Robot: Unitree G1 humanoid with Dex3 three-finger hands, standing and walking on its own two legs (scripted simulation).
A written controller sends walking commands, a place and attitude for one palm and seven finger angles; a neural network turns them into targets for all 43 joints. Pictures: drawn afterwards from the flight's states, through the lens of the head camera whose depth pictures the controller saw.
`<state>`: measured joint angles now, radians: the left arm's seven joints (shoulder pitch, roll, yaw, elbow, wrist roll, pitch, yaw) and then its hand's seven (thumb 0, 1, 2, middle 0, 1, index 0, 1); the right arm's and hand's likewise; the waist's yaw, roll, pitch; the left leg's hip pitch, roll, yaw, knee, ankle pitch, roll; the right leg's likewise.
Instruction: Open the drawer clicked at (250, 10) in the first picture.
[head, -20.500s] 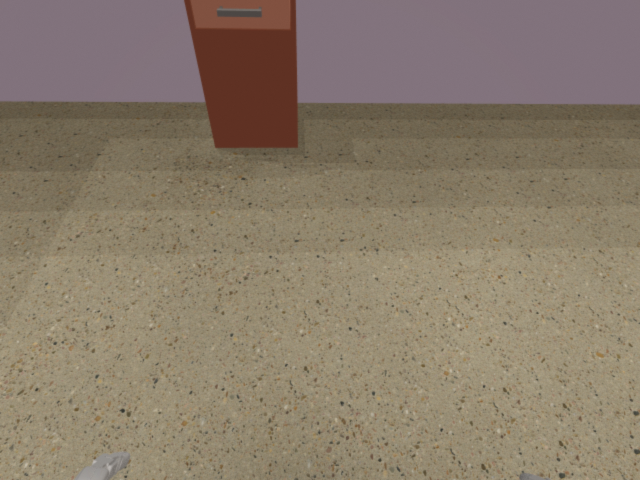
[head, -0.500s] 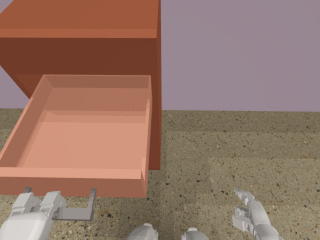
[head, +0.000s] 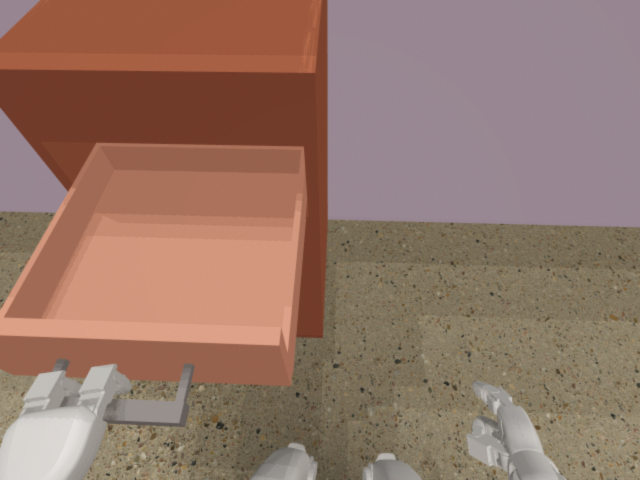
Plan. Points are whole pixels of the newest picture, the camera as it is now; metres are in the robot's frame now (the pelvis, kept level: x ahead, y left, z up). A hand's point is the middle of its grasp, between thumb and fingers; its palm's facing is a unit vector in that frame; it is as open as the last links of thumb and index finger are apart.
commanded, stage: lift the hand off the handle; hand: left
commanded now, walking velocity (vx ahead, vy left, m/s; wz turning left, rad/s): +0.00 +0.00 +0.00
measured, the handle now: (116, 390) +0.21 +0.27 +0.00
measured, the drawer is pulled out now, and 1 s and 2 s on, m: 0.30 0.30 0.30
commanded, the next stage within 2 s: none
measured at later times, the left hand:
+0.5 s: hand (91, 436) +0.16 +0.29 -0.02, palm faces -0.04 -0.03 -1.00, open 13.7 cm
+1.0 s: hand (73, 429) +0.16 +0.29 +0.02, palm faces -0.03 -0.05 -1.00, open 13.6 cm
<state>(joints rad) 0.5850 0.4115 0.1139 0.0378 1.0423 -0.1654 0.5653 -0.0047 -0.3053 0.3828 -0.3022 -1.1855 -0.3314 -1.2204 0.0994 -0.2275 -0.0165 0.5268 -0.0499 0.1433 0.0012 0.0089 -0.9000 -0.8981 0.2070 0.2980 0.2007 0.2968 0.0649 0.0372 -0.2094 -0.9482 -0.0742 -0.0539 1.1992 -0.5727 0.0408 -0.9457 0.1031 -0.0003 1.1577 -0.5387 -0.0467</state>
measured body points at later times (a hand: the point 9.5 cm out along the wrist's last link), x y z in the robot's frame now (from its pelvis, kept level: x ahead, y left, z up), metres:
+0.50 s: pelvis -0.01 -0.01 +0.00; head +0.06 -0.02 +0.45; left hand +0.16 +0.29 +0.04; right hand +0.20 -0.23 -0.11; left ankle +0.00 +0.09 -0.64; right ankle +0.01 -0.10 -0.64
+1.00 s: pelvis +0.01 +0.00 +0.03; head +0.05 -0.01 +0.48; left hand +0.16 +0.29 +0.08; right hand +0.21 -0.23 -0.07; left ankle +0.00 +0.09 -0.64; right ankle +0.01 -0.10 -0.64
